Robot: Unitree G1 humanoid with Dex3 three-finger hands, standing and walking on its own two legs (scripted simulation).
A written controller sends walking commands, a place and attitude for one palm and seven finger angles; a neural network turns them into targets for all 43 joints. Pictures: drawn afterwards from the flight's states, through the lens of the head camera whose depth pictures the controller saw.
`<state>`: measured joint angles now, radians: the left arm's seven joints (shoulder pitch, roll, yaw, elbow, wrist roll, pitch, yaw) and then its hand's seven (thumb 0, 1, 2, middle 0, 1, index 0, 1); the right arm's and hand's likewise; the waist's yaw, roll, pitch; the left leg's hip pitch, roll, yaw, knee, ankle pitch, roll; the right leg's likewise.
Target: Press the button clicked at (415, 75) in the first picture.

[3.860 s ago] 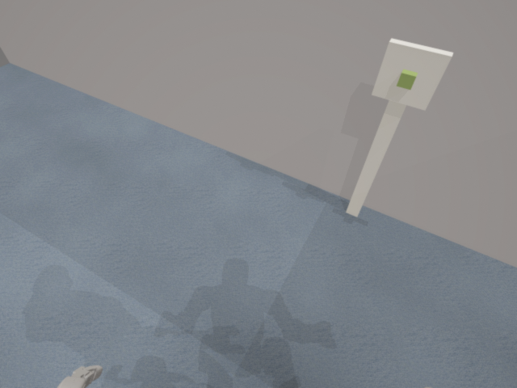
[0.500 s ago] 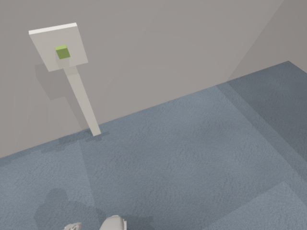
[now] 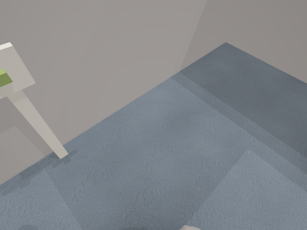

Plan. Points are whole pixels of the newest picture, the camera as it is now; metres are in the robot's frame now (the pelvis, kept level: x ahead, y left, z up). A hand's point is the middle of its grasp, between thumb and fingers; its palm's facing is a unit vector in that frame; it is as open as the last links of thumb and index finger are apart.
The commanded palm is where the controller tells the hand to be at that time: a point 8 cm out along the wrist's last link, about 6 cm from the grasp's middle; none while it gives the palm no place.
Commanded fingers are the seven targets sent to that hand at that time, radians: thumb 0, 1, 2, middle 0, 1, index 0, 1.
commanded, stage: walk to a spot facing it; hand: left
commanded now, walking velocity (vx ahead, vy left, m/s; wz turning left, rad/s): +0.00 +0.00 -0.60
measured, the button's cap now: (1, 77) +0.59 +0.59 -0.02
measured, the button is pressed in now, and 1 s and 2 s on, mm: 0 0 0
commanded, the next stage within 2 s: turn to face it in 0.90 s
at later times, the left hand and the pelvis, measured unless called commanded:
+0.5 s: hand out of the picture +0.14 +0.17 -0.17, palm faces -0.21 -0.96 -0.20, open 7.4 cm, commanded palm none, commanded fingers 0.00 0.90 0.90 -0.20 -0.30 -0.20 -0.30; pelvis +0.03 -0.01 +0.00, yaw -16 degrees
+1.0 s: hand (148, 167) +0.34 +0.03 -0.18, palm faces -0.60 -0.77 -0.23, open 7.4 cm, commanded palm none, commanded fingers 0.00 0.90 0.90 -0.20 -0.30 -0.20 -0.30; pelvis +0.12 -0.05 -0.02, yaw -36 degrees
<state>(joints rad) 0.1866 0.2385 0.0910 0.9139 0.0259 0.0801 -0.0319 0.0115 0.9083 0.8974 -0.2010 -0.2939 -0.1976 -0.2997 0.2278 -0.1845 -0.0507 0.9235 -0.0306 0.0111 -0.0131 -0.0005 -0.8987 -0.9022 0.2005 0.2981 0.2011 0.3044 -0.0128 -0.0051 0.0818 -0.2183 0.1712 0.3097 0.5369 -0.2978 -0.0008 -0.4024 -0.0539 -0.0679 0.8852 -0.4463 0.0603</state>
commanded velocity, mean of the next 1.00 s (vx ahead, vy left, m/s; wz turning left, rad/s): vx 0.09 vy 0.00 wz -0.56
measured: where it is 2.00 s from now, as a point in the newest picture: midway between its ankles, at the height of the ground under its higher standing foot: outside the picture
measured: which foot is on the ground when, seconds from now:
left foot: down 0.00-0.08, up 0.10-0.50, down 0.52-0.98, up 1.00-1.00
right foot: up 0.00-0.08, down 0.10-0.52, up 0.54-0.96, down 0.98-1.00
